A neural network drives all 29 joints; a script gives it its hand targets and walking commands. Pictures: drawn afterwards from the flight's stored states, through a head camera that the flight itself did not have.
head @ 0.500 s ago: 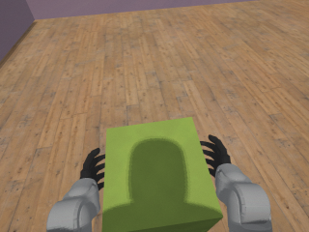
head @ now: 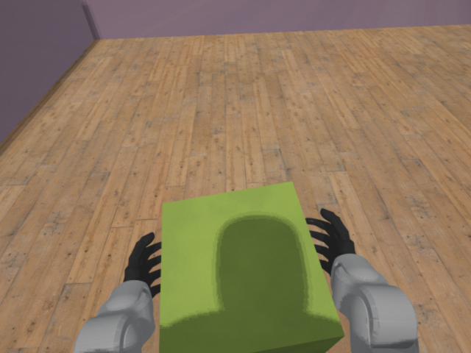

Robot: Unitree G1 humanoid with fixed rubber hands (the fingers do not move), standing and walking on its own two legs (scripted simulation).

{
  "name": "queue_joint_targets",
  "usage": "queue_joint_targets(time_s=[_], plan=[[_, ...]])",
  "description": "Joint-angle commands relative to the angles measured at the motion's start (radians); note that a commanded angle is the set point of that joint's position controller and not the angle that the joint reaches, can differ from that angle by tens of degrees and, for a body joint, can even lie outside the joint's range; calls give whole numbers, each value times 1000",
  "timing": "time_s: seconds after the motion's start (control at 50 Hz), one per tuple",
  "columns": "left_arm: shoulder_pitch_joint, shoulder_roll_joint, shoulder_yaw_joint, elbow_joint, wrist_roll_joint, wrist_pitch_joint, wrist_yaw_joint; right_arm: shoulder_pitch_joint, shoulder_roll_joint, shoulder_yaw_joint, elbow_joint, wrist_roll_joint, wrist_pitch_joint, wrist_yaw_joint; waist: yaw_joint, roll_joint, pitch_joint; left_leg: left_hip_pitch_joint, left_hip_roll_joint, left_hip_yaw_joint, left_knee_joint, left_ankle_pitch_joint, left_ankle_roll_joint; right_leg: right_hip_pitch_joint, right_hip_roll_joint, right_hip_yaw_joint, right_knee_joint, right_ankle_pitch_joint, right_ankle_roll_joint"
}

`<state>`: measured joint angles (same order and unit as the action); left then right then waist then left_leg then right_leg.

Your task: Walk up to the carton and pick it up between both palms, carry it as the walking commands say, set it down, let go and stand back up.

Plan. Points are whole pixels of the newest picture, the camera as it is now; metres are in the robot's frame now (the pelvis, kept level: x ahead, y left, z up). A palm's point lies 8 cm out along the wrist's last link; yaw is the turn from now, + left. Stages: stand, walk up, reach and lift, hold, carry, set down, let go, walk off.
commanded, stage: carry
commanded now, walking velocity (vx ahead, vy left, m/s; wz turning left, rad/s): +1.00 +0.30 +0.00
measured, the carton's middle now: (244, 288) +0.24 +0.01 +0.02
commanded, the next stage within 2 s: none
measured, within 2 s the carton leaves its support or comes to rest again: neither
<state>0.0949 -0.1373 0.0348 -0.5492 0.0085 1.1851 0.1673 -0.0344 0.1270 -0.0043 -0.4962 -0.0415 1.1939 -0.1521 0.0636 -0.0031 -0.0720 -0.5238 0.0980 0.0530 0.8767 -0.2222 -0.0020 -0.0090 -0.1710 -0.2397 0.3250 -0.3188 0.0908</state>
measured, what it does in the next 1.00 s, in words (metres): walks ahead: left foot, then right foot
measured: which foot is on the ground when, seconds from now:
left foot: up 0.00-0.08, down 0.10-0.50, up 0.52-0.74, down 0.76-1.00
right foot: down 0.00-0.12, up 0.14-0.42, down 0.44-0.76, up 0.78-1.00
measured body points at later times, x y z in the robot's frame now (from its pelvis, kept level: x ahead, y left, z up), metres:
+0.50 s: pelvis +0.45 +0.12 -0.02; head +0.42 +0.10 +0.43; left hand +0.70 +0.24 +0.06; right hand +0.69 -0.05 +0.07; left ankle +0.25 +0.19 -0.70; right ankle +0.49 -0.01 -0.74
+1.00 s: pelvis +0.91 +0.25 -0.01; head +0.92 +0.24 +0.44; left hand +1.18 +0.34 +0.06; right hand +1.13 +0.05 +0.08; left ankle +0.80 +0.34 -0.74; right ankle +0.91 +0.13 -0.70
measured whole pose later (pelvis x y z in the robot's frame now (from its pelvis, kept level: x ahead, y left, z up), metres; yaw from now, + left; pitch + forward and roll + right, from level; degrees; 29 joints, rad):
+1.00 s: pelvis +0.91 +0.25 -0.01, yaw -7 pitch +4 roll +0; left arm 0.07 -0.13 0.01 -0.55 0.03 1.15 0.15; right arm -0.01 0.13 -0.02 -0.54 -0.01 1.15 -0.17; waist -0.08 0.01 -0.05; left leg -0.05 0.01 0.22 0.34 -0.36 0.02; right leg -0.54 -0.10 -0.13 0.93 -0.40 0.03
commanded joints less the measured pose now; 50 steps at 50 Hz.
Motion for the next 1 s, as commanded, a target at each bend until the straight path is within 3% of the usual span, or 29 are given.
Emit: queue_joint_targets(time_s=[0.0, 0.06, 0.08, 0.1, 0.12, 0.14, 0.16, 0.2, 0.26, 0.3, 0.34, 0.4, 0.42, 0.44, 0.46, 0.48, 0.5, 0.52, 0.58, 0.62, 0.68, 0.72, 0.74, 0.76, 0.78, 0.82, 0.9, 0.94, 0.98], plan=[[-535, -754, -696, -155, -324, -10, -172, -243, 806, 535, -74, 180, -25, 109, -55, -131, -38, 182, -105, 191, -343, 54, -22, -35, -153, 29, -75, 626, -90], [-519, -729, -655, -166, -309, -6, -173, -285, 805, 574, -127, 208, -18, 101, -113, -146, -245, 675, -154, 205, -346, 64, 49, -203, -58, -59, 337, 692, -37], [-517, -717, -636, -147, -294, 0, -172, -294, 793, 585, -148, 215, -18, 99, -156, 4, -316, 825, 4, -66, -516, -171, 97, -358, 22, -63, 663, 453, -18], [-492, -701, -611, -131, -271, 5, -170, -331, 750, 582, -141, 227, -11, 98, -114, 230, -343, 880, 258, -508, -677, -290, 161, -553, 155, -8, 919, -164, -5], [-520, -715, -615, -132, -285, -3, -176, -407, 788, 599, -159, 260, -14, 108, -107, 197, -383, 923, 245, -527, -627, -71, 209, -636, 128, 159, 1042, -186, -51], [-520, -756, -629, -129, -276, -11, -176, -438, 808, 617, -210, 276, -22, 117, -98, 56, -348, 838, 244, -422, -602, -124, 181, -663, 63, 199, 1066, -108, -63], [-532, -822, -636, -124, -275, -19, -183, -451, 878, 635, -206, 297, -30, 136, -91, 31, -288, 690, 227, -337, -618, -154, 168, -653, 11, 221, 1031, -65, -75], [-569, -886, -627, -136, -262, -40, -187, -491, 979, 667, -199, 331, -48, 152, -84, 78, -261, 632, 194, -287, -656, -125, 155, -654, -28, 261, 876, -44, -84], [-504, -854, -623, -134, -231, -58, -172, -357, 971, 662, -118, 320, -46, 162, -83, 114, -194, 634, 258, -237, -717, 33, 185, -666, -63, 272, 568, -87, -73], [-467, -831, -619, -108, -222, -59, -164, -321, 912, 655, -120, 310, -36, 160, -77, 63, -148, 586, 247, -112, -734, 174, 178, -578, -38, 209, 368, -29, -69], [-401, -795, -587, -43, -201, -49, -151, -297, 856, 640, -95, 302, -25, 153, -74, 107, -159, 569, 185, 18, -681, 371, 152, -440, 39, 91, 246, 68, -84], [-412, -796, -576, -47, -213, -52, -146, -350, 806, 641, -156, 307, -26, 146, -48, 32, -241, 417, 63, 199, -357, 811, 88, -18, 182, -79, 178, 183, -92], [-413, -802, -579, -65, -229, -56, -145, -366, 798, 626, -162, 304, -26, 148, -17, -24, -303, 277, 24, 209, -151, 772, 68, 217, 137, -6, 135, 144, -120], [-439, -776, -572, -50, -215, -53, -137, -388, 761, 603, -143, 290, -15, 149, 19, -159, -283, 17, -39, 161, 145, 608, 21, 355, -72, 393, 40, -93, -231], [-465, -755, -558, -46, -196, -52, -128, -413, 758, 623, -154, 296, -10, 157, -11, -346, -229, -207, -164, 34, 421, -99, -21, 378, -330, 852, -88, 29, -390], [-462, -783, -574, -52, -197, -51, -124, -434, 778, 637, -150, 306, -12, 163, -19, -208, -257, -254, -79, -108, 616, -196, -14, 355, -364, 861, -43, 187, -420], [-500, -817, -623, -115, -232, -56, -130, -405, 817, 632, -167, 308, -26, 162, -21, -81, -266, -334, -25, -160, 648, -166, -17, 362, -366, 772, -18, 340, -391], [-539, -806, -637, -126, -243, -47, -132, -381, 817, 611, -110, 289, -18, 164, -29, 45, -200, -332, 29, -200, 576, -143, -13, 263, -351, 717, -46, 285, -322], [-558, -781, -671, -121, -280, -20, -153, -254, 820, 540, -24, 211, -18, 143, -63, 6, -106, -162, 82, -117, 167, -21, 1, 62, -242, 357, -131, 76, -145], [-599, -777, -701, -172, -314, -25, -167, -259, 839, 536, -41, 197, -31, 135, -62, -95, -31, 6, 42, 1, -151, -73, -6, -71, -192, 168, -175, 112, -111], [-553, -770, -717, -139, -331, -12, -165, -229, 802, 527, -74, 170, -36, 112, -77, -132, -70, 285, -114, 203, -379, 95, -24, -83, -132, 16, -14, 601, -74], [-515, -757, -692, -154, -315, -17, -163, -248, 797, 559, -135, 194, -44, 102, -110, -112, -241, 604, -191, 243, -381, 102, 17, -128, -41, -36, 274, 779, -40], [-521, -725, -663, -157, -297, -17, -159, -283, 798, 582, -155, 215, -41, 101, -148, -97, -301, 785, -82, 72, -430, -6, 65, -302, -3, -33, 501, 640, -14], [-528, -705, -650, -180, -287, -17, -159, -318, 766, 588, -169, 226, -37, 100, -149, 191, -360, 895, 188, -396, -577, -91, 155, -507, 116, -17, 829, 204, 9], [-535, -729, -652, -189, -295, -19, -166, -355, 800, 604, -171, 255, -38, 110, -130, 270, -365, 992, 235, -546, -602, 86, 232, -705, 185, 106, 953, -193, -17], [-480, -818, -628, -125, -270, -38, -169, -444, 875, 666, -261, 310, -50, 127, -105, -28, -322, 911, 231, -370, -498, 330, 192, -763, 62, 210, 1074, -121, -52], [-467, -848, -635, -130, -222, -63, -157, -348, 939, 663, -168, 337, -68, 164, -102, 159, -248, 812, 210, -196, -608, 343, 152, -743, 15, 217, 700, -95, -68], [-460, -802, -622, -136, -190, -74, -142, -299, 911, 672, -110, 329, -56, 167, -95, 132, -139, 739, 241, -118, -645, 508, 162, -713, -4, 203, 458, -99, -71], [-386, -783, -591, -62, -170, -64, -130, -285, 838, 660, -115, 323, -46, 170, -81, 186, -129, 665, 185, 55, -613, 737, 127, -530, 52, 96, 271, 91, -88]])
